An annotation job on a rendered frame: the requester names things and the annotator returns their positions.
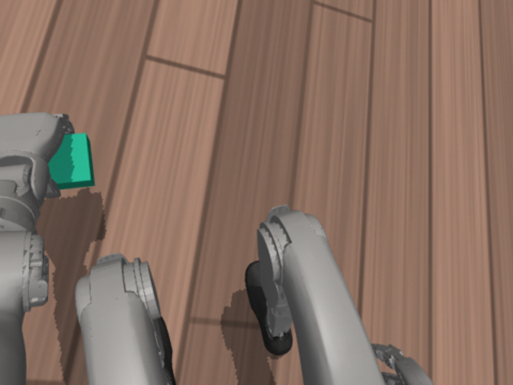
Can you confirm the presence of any small box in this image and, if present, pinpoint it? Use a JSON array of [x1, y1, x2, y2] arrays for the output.
[[48, 133, 95, 190]]

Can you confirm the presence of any left robot arm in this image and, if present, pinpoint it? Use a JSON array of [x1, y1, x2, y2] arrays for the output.
[[0, 151, 50, 385]]

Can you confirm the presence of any left robot foot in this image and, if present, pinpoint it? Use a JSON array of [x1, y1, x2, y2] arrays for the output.
[[157, 316, 176, 385]]

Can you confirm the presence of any right robot hand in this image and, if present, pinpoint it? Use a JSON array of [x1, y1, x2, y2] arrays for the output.
[[371, 343, 434, 385]]

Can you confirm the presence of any left robot hand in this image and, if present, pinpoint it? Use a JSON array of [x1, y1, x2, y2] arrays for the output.
[[0, 112, 75, 198]]

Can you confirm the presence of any right robot foot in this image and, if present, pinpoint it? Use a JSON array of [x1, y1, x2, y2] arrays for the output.
[[245, 261, 293, 355]]

